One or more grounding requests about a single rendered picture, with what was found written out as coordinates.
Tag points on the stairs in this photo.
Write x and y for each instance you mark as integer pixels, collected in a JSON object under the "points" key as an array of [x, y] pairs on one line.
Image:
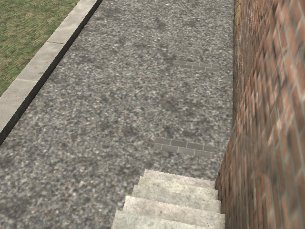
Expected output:
{"points": [[168, 201]]}

